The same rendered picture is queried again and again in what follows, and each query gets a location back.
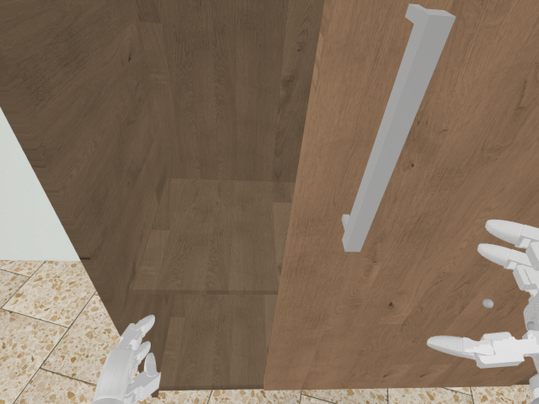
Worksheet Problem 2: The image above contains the handle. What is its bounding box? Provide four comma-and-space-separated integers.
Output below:
342, 4, 456, 252

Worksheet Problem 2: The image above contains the left robot hand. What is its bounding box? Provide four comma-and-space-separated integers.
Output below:
93, 315, 161, 404

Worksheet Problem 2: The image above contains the right robot hand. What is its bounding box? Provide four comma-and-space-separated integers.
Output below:
427, 220, 539, 373

